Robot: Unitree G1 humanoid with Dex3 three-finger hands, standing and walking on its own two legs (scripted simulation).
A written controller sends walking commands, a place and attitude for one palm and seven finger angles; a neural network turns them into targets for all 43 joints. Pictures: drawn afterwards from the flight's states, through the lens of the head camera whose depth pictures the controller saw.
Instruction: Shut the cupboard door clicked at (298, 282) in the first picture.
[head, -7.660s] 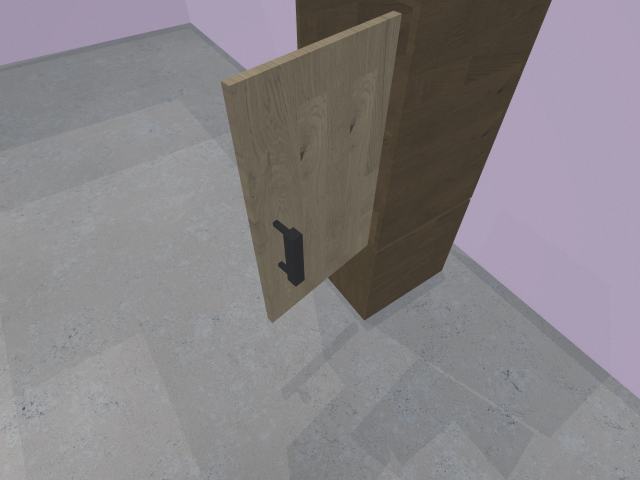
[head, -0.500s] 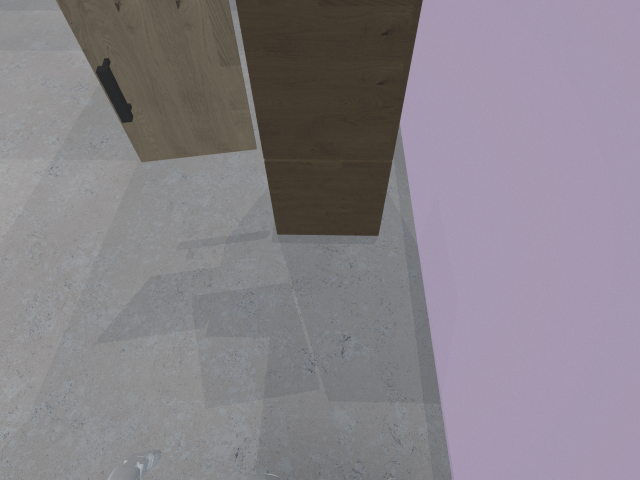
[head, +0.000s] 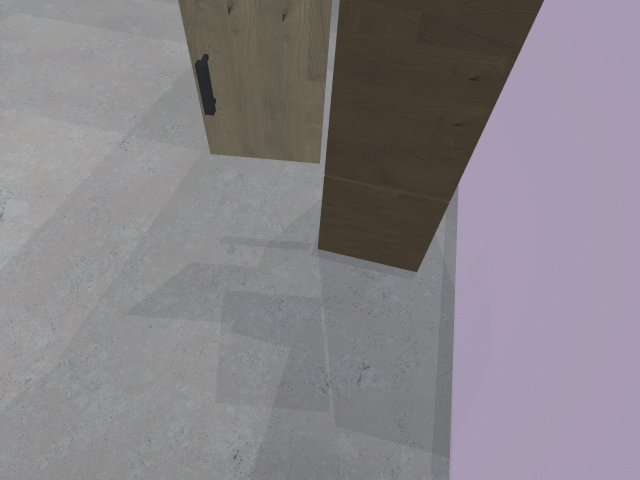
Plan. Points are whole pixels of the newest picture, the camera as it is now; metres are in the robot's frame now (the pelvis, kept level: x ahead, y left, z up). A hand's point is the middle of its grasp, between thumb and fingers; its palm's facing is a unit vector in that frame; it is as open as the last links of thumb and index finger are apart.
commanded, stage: take the last steps up to it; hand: left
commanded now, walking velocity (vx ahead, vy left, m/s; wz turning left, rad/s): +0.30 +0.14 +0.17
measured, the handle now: (207, 84) +0.99 +0.37 -0.09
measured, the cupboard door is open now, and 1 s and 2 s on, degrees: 100 100 100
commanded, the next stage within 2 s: come to a stop and stand still in 1.28 s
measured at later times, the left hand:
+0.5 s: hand out of the picture +0.09 +0.16 -0.15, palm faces +0.18 -0.97 -0.19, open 7.3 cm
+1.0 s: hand (176, 311) +0.38 +0.28 -0.15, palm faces +0.09 -0.97 -0.23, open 7.3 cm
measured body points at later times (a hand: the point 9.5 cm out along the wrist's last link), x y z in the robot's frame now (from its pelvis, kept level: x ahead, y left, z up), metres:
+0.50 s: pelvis +0.12 -0.01 +0.02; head +0.15 -0.01 +0.47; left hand +0.08 +0.21 -0.13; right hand +0.19 -0.25 -0.14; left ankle +0.17 +0.16 -0.67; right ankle +0.09 -0.13 -0.73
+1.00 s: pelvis +0.30 +0.08 +0.00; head +0.32 +0.06 +0.45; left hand +0.37 +0.33 -0.13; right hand +0.32 -0.16 -0.16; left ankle +0.26 +0.18 -0.73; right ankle +0.36 -0.01 -0.72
